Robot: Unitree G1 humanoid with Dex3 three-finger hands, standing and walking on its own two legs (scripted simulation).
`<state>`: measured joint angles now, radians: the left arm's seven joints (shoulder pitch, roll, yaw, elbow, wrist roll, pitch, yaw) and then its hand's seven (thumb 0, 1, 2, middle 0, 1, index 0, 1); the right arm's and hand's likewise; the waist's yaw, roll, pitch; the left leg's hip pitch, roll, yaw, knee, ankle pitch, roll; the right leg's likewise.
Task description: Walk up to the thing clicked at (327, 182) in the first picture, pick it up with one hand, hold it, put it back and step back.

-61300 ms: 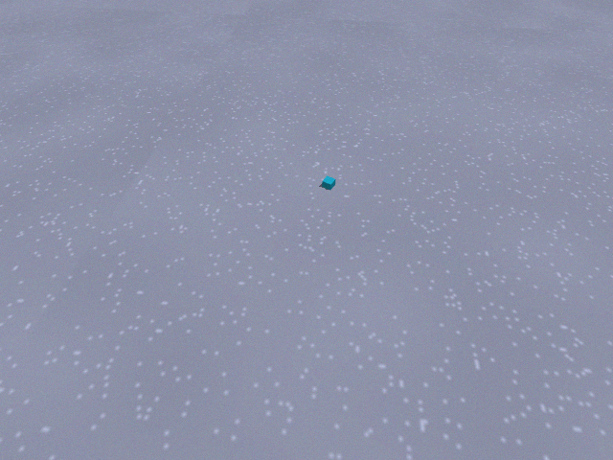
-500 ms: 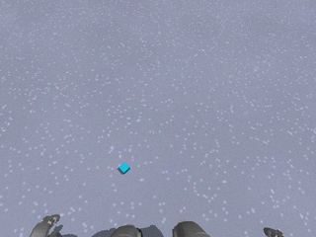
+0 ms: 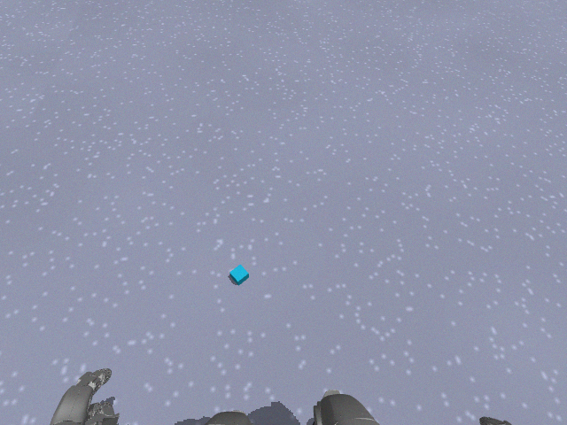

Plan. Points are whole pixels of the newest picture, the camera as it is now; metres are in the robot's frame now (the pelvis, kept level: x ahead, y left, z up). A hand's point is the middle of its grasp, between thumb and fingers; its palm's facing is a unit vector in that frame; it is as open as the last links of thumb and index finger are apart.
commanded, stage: step back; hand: left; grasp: from above
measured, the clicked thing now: (239, 274) +0.64 +0.16 -0.74
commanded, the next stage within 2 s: none
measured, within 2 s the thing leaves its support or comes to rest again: neither
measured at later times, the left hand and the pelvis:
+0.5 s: hand out of the picture -0.08 +0.23 -0.13, palm faces -0.06 -0.91 -0.41, open 7.3 cm; pelvis -0.16 -0.03 +0.01, yaw -4 degrees
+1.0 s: hand out of the picture -0.22 +0.22 -0.15, palm faces -0.05 -0.92 -0.40, open 7.3 cm; pelvis -0.33 -0.05 -0.01, yaw -4 degrees
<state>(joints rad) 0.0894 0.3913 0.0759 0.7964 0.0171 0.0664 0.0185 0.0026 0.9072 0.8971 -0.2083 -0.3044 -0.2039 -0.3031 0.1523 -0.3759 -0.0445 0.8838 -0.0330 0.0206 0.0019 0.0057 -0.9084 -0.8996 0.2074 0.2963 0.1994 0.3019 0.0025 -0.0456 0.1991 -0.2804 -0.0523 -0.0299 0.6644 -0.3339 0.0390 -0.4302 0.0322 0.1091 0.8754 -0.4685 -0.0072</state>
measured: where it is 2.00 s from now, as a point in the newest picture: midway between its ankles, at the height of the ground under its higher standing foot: outside the picture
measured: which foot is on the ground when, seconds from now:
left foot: down 0.00-0.38, up 0.40-0.66, down 0.68-1.00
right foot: up 0.00-0.32, down 0.34-0.70, up 0.72-0.98, down 1.00-1.00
